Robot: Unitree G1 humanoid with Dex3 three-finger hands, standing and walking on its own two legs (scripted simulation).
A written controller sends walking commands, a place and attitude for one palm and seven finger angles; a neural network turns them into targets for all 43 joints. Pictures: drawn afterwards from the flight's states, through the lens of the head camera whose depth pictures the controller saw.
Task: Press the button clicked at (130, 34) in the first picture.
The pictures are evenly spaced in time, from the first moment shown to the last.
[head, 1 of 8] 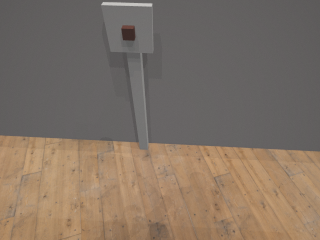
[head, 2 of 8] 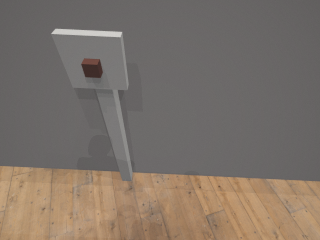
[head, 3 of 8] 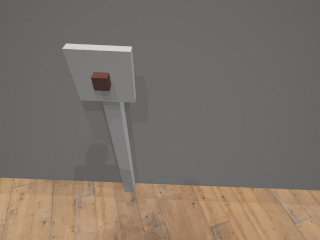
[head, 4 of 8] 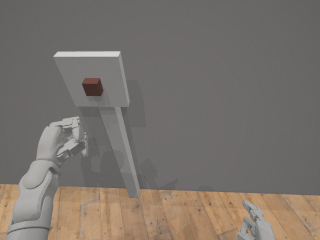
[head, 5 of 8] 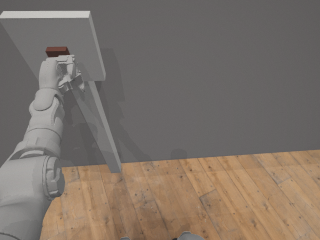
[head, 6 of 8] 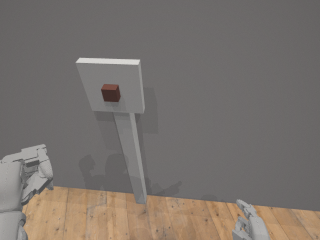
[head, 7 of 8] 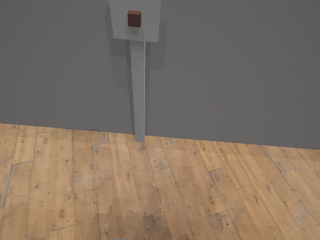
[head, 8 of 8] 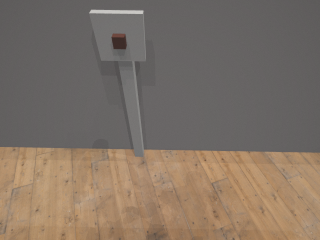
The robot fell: no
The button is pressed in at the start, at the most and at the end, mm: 0 10 0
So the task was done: yes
